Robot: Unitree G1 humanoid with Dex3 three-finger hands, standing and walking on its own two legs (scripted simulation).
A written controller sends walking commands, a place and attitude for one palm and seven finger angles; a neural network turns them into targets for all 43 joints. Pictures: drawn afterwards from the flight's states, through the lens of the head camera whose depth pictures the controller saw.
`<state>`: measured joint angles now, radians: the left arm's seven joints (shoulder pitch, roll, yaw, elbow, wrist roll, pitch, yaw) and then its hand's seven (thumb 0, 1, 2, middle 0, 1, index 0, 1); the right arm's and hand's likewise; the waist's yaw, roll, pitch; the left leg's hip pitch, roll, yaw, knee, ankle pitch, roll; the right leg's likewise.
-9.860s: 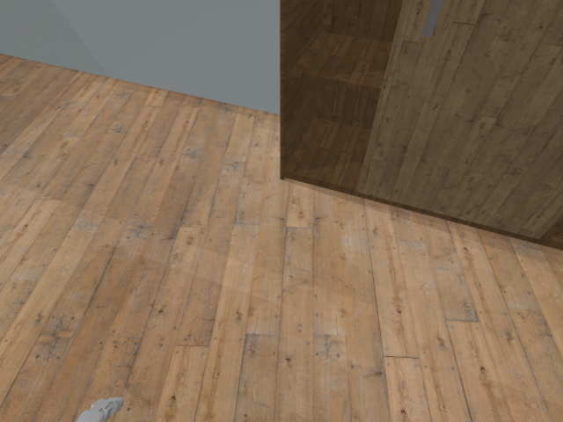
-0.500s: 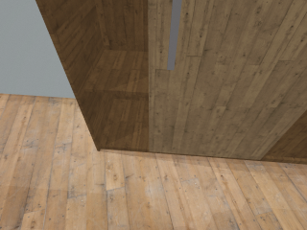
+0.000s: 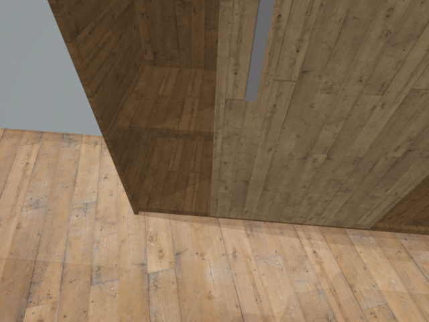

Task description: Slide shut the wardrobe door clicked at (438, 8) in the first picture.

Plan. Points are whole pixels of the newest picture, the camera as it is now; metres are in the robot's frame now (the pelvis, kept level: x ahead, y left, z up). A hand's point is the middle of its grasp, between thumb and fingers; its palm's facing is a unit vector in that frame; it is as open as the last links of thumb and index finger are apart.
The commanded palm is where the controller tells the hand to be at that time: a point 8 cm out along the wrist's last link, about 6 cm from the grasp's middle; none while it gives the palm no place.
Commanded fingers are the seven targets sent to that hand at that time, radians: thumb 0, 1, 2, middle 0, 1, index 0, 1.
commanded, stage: shuffle to correct the standing spot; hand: right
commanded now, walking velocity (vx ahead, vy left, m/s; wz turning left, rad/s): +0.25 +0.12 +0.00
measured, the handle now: (258, 43) +0.67 -0.05 +0.20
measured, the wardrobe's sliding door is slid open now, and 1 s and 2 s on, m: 0.38 0.38 0.38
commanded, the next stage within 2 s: come to a stop and stand still in 0.62 s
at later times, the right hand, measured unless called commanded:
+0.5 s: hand out of the picture +0.13 -0.15 -0.17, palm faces +0.05 +0.99 -0.12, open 7.4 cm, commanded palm none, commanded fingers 0.00 -0.90 -0.90 0.20 0.30 0.20 0.30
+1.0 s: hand (256, 278) +0.25 -0.08 -0.15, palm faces +0.06 +0.97 -0.21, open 7.3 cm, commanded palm none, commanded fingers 0.00 -0.90 -0.90 0.20 0.30 0.20 0.30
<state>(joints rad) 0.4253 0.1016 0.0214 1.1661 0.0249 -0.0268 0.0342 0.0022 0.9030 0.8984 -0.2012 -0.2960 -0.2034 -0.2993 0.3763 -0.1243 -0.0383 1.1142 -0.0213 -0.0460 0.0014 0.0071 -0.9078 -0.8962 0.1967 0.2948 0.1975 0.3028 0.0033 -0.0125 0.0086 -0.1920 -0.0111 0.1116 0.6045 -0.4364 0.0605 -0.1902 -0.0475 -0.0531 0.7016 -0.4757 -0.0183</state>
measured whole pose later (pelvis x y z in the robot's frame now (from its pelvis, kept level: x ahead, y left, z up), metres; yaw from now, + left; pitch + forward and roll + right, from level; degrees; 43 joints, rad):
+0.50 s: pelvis +0.14 +0.01 +0.01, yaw +2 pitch +0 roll +0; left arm 0.20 0.15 0.05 1.02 0.02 -0.06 0.04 -0.02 0.96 0.90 -0.20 -0.30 -0.21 -0.30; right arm 0.32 -0.15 -0.05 1.05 -0.03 -0.02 0.00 0.01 -0.91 -0.90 0.20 0.29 0.20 0.30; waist -0.04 0.05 0.05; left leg -0.50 0.08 0.03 1.13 -0.31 0.00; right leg -0.29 -0.02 -0.14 0.48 -0.20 -0.06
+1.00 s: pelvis +0.23 +0.09 +0.02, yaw +0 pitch -1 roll -1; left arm 0.22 0.16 0.04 1.06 0.01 0.04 0.03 0.01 0.92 0.90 -0.20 -0.30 -0.20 -0.30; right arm 0.24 -0.14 -0.03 1.06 -0.01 -0.02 -0.03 0.01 -0.93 -0.90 0.20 0.30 0.20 0.30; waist -0.02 -0.01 0.08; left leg -0.19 0.02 0.12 0.47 -0.27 0.05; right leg -0.38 0.00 -0.06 0.81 -0.45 0.05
